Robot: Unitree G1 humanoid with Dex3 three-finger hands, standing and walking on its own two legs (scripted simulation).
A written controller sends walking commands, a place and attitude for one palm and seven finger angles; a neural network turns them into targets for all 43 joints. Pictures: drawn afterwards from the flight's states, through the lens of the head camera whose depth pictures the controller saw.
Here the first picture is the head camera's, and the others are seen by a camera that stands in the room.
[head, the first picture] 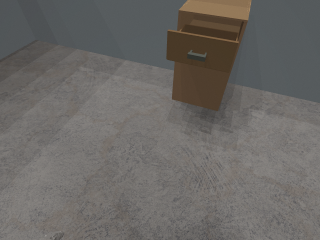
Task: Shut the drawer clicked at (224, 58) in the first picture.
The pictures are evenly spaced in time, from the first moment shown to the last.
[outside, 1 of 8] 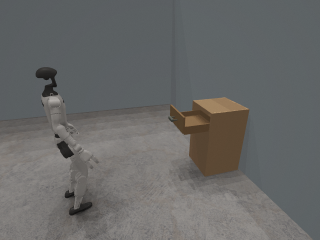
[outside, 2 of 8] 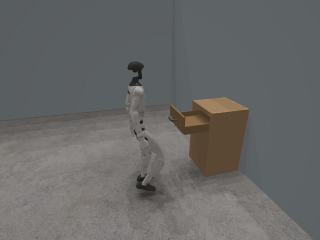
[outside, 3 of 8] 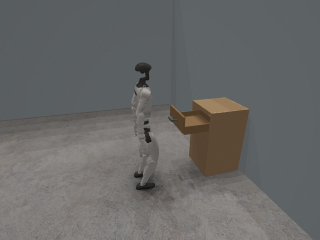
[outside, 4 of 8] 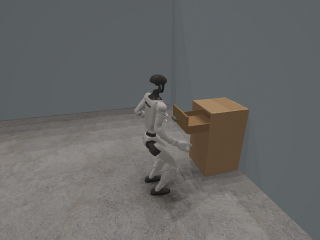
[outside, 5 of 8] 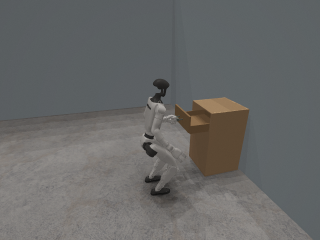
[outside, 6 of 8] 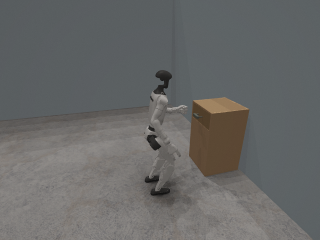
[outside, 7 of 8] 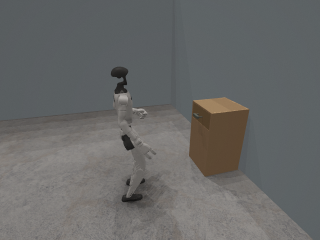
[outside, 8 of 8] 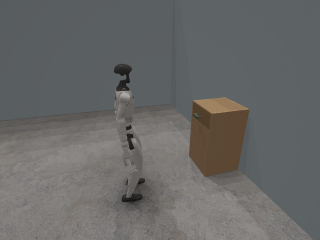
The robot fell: no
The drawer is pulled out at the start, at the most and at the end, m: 0.30 0.30 0.00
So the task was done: yes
